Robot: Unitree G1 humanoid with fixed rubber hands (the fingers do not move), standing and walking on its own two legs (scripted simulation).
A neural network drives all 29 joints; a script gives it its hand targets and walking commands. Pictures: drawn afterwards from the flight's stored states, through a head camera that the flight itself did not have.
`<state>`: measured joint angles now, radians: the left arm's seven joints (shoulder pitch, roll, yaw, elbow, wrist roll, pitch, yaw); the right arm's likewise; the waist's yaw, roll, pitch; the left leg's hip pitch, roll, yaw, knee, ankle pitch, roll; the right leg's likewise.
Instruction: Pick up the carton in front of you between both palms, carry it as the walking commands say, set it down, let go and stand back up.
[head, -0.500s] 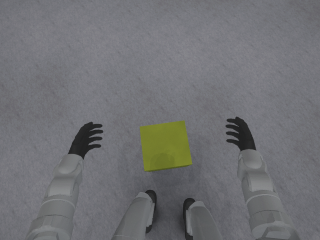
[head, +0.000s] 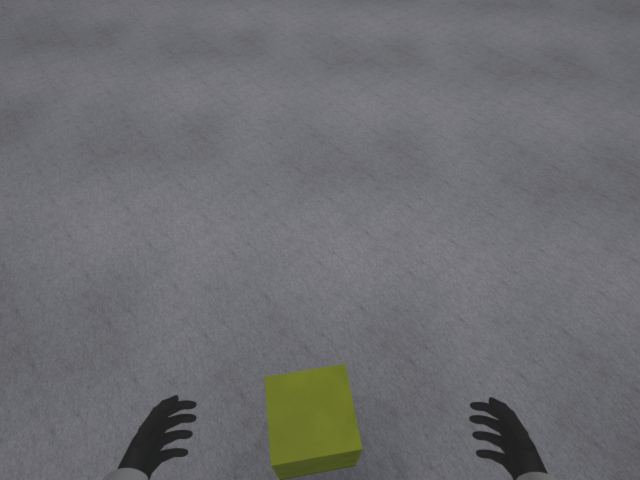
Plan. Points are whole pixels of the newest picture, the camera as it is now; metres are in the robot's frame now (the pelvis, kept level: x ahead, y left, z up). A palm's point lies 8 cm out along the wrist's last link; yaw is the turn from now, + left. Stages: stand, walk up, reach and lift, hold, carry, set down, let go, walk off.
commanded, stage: let go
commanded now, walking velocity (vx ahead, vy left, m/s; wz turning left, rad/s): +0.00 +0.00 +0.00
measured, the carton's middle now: (311, 423) +0.34 +0.05 -0.65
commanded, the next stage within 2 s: stand in 0.42 s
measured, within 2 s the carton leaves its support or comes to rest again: neither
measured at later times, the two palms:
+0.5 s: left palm (122, 468) +0.15 +0.25 -0.07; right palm out of the picture +0.14 -0.24 -0.08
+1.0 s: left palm out of the picture +0.14 +0.30 -0.10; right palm out of the picture +0.13 -0.27 -0.08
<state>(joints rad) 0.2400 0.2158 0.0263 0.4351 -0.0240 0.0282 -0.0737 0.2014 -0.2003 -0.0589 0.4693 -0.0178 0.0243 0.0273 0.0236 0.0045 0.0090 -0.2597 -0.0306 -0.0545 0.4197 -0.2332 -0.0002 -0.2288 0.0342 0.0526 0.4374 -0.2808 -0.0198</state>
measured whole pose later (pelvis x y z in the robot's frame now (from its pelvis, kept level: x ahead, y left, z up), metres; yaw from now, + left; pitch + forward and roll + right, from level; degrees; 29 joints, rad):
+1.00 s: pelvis +0.00 +0.02 +0.00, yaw -1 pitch -1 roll +0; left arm 0.18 0.35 0.02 0.77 0.03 0.01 0.02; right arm 0.15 -0.33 -0.03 0.81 -0.04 0.00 -0.02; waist 0.00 -0.03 0.00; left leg -0.17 -0.04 -0.02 0.47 -0.28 0.03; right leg -0.13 0.02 0.07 0.45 -0.31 0.01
